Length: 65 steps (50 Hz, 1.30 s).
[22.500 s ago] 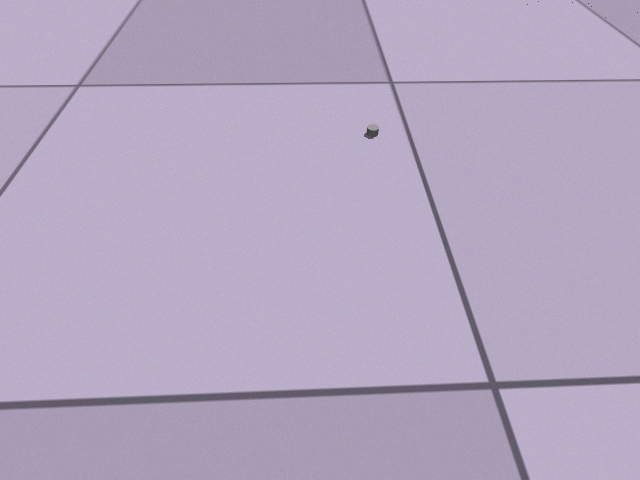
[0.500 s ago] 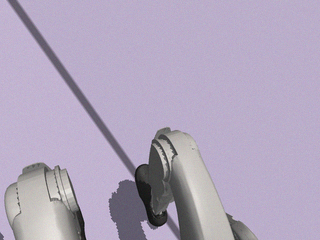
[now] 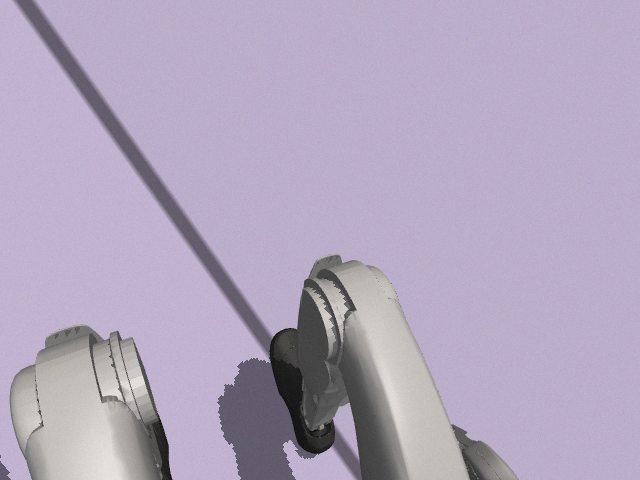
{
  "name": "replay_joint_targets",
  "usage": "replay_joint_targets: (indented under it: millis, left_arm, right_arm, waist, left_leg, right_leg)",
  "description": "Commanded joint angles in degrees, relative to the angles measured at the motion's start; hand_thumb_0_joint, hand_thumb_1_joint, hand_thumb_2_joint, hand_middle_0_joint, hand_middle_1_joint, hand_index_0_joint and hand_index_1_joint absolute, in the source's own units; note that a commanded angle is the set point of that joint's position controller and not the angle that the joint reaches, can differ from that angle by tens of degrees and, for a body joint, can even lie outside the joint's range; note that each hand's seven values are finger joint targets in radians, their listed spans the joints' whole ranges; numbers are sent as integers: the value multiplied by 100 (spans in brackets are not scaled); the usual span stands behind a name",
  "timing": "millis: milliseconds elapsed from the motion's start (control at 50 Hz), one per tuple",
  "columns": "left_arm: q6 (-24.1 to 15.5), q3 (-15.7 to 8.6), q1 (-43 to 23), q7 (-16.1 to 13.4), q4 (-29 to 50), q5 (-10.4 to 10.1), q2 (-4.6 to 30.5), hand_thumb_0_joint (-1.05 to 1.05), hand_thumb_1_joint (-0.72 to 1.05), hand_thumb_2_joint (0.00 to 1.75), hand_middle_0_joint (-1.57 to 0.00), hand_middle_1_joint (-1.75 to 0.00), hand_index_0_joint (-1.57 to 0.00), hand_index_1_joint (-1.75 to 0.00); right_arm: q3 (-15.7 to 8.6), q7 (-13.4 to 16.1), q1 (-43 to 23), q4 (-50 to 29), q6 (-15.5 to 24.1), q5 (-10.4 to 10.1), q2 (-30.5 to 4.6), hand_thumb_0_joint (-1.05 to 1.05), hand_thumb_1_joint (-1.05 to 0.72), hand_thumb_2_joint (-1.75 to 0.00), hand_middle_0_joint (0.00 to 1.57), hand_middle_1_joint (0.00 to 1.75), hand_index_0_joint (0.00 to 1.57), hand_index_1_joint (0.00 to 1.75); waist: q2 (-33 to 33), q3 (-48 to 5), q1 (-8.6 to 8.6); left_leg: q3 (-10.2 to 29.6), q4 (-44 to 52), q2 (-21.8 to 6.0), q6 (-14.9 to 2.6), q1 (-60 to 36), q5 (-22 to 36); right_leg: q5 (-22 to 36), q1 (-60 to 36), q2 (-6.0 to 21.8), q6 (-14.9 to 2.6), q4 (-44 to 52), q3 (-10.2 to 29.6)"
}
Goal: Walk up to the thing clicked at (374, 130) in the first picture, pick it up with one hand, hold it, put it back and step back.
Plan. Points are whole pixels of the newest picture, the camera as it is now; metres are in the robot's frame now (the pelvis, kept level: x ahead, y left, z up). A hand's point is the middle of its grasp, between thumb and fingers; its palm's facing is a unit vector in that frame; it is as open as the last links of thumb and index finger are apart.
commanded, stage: approach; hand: left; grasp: from above
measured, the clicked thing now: out of the picture +0.52 +0.32 -0.30
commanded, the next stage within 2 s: close in in 0.76 s
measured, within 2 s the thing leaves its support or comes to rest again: neither
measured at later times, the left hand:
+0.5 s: hand out of the picture +0.53 +0.29 -0.18, palm faces -0.39 -0.07 -0.92, open 13.2 cm
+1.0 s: hand out of the picture +0.49 +0.32 -0.20, palm faces -0.46 -0.11 -0.88, open 13.3 cm
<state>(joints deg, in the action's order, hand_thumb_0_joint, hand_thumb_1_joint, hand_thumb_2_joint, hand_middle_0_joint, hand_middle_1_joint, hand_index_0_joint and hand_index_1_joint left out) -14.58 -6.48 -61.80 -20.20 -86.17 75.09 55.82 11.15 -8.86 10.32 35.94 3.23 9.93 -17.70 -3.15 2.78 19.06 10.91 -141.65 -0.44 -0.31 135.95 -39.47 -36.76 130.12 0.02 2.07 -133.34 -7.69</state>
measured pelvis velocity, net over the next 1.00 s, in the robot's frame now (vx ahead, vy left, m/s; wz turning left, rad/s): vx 0.00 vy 0.00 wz -0.01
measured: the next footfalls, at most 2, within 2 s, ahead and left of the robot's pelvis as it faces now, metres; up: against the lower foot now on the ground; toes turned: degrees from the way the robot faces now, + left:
none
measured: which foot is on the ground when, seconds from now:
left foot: down 0.00-1.00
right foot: down 0.00-1.00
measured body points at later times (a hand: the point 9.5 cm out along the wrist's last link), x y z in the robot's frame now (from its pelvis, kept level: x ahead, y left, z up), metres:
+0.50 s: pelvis +0.00 +0.00 +0.00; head +0.27 +0.10 +0.35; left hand +0.54 +0.29 -0.13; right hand +0.03 -0.26 -0.07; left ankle +0.07 +0.12 -0.28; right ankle +0.11 -0.12 -0.28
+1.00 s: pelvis +0.00 +0.00 +0.00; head +0.27 +0.12 +0.34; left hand +0.51 +0.32 -0.15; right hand +0.04 -0.27 -0.06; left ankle +0.07 +0.12 -0.28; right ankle +0.11 -0.12 -0.28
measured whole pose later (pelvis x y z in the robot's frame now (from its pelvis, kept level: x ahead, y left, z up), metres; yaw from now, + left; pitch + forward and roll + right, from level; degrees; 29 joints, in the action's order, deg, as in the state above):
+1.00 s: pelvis +0.00 +0.00 +0.00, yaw -1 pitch +32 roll -13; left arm -15.8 -1.7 -66.0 -18.7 -86.9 74.1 55.9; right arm 13.0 -7.4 9.1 35.8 2.4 10.9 -18.5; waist -5.7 5.1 19.8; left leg 11.7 -142.0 -0.3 -0.1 135.6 -39.4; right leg -36.4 129.5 -0.2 2.0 -133.2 -8.3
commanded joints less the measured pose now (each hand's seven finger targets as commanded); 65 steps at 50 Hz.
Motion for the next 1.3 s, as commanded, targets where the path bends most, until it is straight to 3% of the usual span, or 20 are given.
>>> replay_joint_targets:
  millis: [0,80,220,280,320,380,440,480,500,600,660,720,780,880,980,1020,1100,1120,1200,1280]
  left_arm:
    - [93,-112,-1636,-203,743,-165,1412,0,-38,87,-21,-86,-21,-86]
    - [152,-127,-1586,-189,772,-192,1451,0,-38,87,-22,-88,-22,-88]
    - [44,376,-2366,-110,806,-257,644,0,-40,88,-19,-92,-20,-92]
    - [41,479,-2650,-239,718,-196,557,0,-39,87,-19,-94,-20,-93]
    - [93,386,-2797,-365,746,-98,821,0,-38,87,-20,-94,-21,-93]
    - [326,283,-2563,-526,204,91,909,0,-38,86,-21,-91,-22,-91]
    - [587,118,-2469,-612,313,86,1184,0,-39,86,-21,-91,-21,-91]
    - [771,-29,-2240,-656,512,15,1435,0,-39,86,-22,-90,-22,-90]
    - [871,-88,-2043,-654,366,-88,1449,0,-39,85,-21,-91,-21,-90]
    - [1058,-113,-1806,-270,501,-452,1499,0,-41,86,-19,-92,-19,-91]
    - [979,123,-1609,186,199,-583,1168,0,-39,85,-19,-93,-20,-92]
    - [673,165,-1959,483,537,-665,1158,0,-37,83,-20,-95,-22,-93]
    - [270,351,-2238,581,717,-584,975,0,-37,83,-20,-97,-22,-94]
    - [-200,372,-2506,139,1040,-324,1150,0,-41,84,-14,-100,-17,-97]
    - [-86,394,-2312,-421,291,21,1049,0,-47,94,-14,-91,-13,-92]
    - [-18,314,-2398,-637,217,99,1260,0,-45,95,-17,-88,-15,-90]
    - [193,230,-2400,-965,-203,177,1315,0,-41,89,-18,-87,-17,-87]
    - [254,309,-2366,-988,-448,160,1192,0,-41,88,-17,-88,-17,-89]
    - [420,239,-2423,-1084,-563,102,1387,0,-38,85,-18,-89,-19,-88]
    - [481,156,-2447,-1109,-509,-3,1716,0,-37,83,-18,-92,-19,-90]
  right_arm:
    - [-552,74,1245,42,6,-37,-1605,0,-89,-89,20,30,20,30]
    - [-554,73,1249,60,-13,-56,-1609,0,-90,-89,20,30,20,30]
    - [-586,95,1362,203,24,-45,-1636,0,-90,-89,20,30,20,30]
    - [-561,127,1373,196,54,-9,-1666,0,-89,-89,20,30,20,30]
    - [-534,133,1385,182,79,0,-1646,0,-89,-89,20,30,20,30]
    - [-492,109,1477,120,94,25,-1655,0,-90,-89,20,30,20,30]
    - [-422,90,1354,-17,96,-30,-1658,0,-90,-89,20,30,20,30]
    - [-384,82,1231,-169,65,-72,-1618,0,-90,-90,20,30,20,30]
    - [-378,78,1217,-167,52,-107,-1609,0,-90,-90,20,30,20,30]
    - [-384,116,1124,-138,-48,-212,-1608,0,-90,-89,20,30,20,30]
    - [-402,149,1155,-41,-76,-205,-1635,0,-90,-89,20,30,20,30]
    - [-379,214,1137,-116,-78,-139,-1732,0,-90,-89,20,30,20,30]
    - [-373,263,1301,25,-80,-48,-1809,0,-90,-89,20,30,20,30]
    - [-381,277,1241,57,-111,47,-1802,0,-90,-89,20,30,20,30]
    - [-291,193,1235,135,-62,123,-1715,0,-89,-90,20,30,20,30]
    - [-234,168,1206,118,-22,131,-1751,0,-89,-90,20,30,20,30]
    - [-174,102,1200,60,121,165,-1843,0,-89,-90,20,30,20,30]
    - [-138,69,1153,50,174,182,-1829,0,-89,-90,20,30,20,30]
    - [-40,20,1132,-33,362,186,-1932,0,-89,-90,20,30,20,30]
    - [47,27,1047,-171,483,167,-1978,0,-89,-90,20,30,20,30]
  waist:
    - [2643,-3908,23]
    - [2512,-3990,3]
    - [2632,-3556,462]
    - [2603,-3534,543]
    - [2903,-3729,448]
    - [3040,-3749,431]
    - [3130,-4063,239]
    - [3230,-4594,25]
    - [2990,-4559,-41]
    - [2288,-4318,9]
    - [1659,-3531,280]
    - [1605,-3290,441]
    - [1805,-3180,571]
    - [2817,-3793,358]
    - [2985,-3552,500]
    - [3078,-3601,487]
    - [3127,-3357,642]
    - [3056,-3239,680]
    - [2806,-3134,775]
    - [2820,-3324,724]
  left_leg:
    - [-584,1484,-8,-75,-3113,1273]
    - [-616,1450,-2,-107,-3045,1366]
    - [-416,1548,-48,-42,-3185,897]
    - [-351,1561,-42,-34,-3122,766]
    - [-404,1597,-45,-18,-3296,895]
    - [-449,1620,-24,14,-3403,1241]
    - [-574,1572,-5,-36,-3394,1545]
    - [-680,1572,-20,-68,-3456,1763]
    - [-714,1509,-15,-120,-3285,1793]
    - [-754,1429,-24,-237,-2503,1475]
    - [-697,1342,-25,-283,-1961,927]
    - [-604,1391,-20,-225,-2036,613]
    - [-475,1366,-13,-104,-2460,616]
    - [-347,1466,-64,49,-3452,899]
    - [-347,1389,-95,18,-3618,1576]
    - [-356,1364,-103,2,-3593,1767]
    - [-290,1419,-127,27,-3586,1832]
    - [-291,1372,-136,3,-3489,1673]
    - [-364,1282,-101,-76,-3058,1252]
    - [-373,1311,-135,-88,-2965,1089]
  right_leg:
    - [1259,-1999,-256,-400,1177,-382]
    - [1384,-2198,-259,-371,1215,-350]
    - [1018,-1509,-249,-425,1174,-466]
    - [952,-1416,-251,-422,1160,-518]
    - [1086,-1517,-251,-406,1114,-481]
    - [1354,-1607,-232,-420,1045,-477]
    - [1580,-1849,-251,-426,1073,-391]
    - [1790,-2365,-286,-414,1101,-307]
    - [1854,-2448,-293,-383,1144,-259]
    - [1655,-2767,-333,-322,1288,-153]
    - [1066,-2533,-349,-339,1414,-130]
    - [599,-2360,-305,-382,1502,-243]
    - [528,-2040,-290,-434,1478,-412]
    - [879,-1809,-276,-454,1211,-544]
    - [1439,-1667,-302,-410,1038,-603]
    - [1634,-1759,-316,-402,997,-593]
    - [1734,-1707,-297,-393,911,-641]
    - [1635,-1613,-318,-393,893,-640]
    - [1425,-1802,-318,-349,964,-594]
    - [1290,-2090,-376,-351,1025,-571]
